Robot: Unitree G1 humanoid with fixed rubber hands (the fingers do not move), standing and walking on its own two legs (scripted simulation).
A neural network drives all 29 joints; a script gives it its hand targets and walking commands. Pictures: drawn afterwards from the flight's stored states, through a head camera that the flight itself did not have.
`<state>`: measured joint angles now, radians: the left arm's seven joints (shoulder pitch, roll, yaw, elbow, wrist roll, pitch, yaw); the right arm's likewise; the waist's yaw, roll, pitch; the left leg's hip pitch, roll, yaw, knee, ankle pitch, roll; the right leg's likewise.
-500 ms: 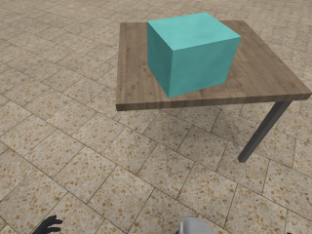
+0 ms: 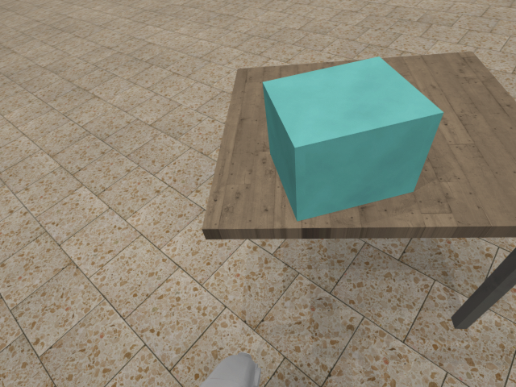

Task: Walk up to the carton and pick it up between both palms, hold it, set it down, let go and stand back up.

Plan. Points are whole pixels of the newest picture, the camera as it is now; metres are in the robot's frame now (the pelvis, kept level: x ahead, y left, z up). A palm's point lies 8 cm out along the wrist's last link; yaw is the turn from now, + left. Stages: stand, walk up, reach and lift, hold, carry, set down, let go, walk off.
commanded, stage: walk up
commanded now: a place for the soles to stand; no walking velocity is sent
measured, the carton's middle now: (338, 137) +0.62 -0.12 +0.01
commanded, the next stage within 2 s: none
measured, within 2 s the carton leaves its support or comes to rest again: neither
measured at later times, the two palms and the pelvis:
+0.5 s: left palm (108, 354) +0.20 +0.33 -0.13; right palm (461, 301) +0.27 -0.28 -0.05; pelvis +0.15 +0.02 -0.01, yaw +5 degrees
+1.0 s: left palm (116, 318) +0.24 +0.31 -0.07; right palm (456, 285) +0.32 -0.31 -0.10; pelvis +0.15 -0.02 -0.02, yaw +6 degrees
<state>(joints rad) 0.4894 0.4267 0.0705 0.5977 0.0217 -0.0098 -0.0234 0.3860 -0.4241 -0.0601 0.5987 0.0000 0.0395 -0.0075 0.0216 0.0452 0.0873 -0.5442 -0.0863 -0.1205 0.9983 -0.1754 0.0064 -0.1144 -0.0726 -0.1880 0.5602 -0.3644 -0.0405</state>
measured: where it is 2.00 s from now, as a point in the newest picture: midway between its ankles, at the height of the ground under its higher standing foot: outside the picture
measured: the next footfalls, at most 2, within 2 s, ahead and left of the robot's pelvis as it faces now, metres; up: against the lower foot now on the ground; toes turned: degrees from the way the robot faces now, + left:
left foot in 0.20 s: +0.20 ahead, +0.11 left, +0.00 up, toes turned +2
right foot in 0.66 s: +0.32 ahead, -0.14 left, +0.00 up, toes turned +3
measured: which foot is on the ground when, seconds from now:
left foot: up 0.00-0.18, down 0.20-1.00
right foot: down 0.00-0.20, up 0.22-0.64, down 0.66-1.00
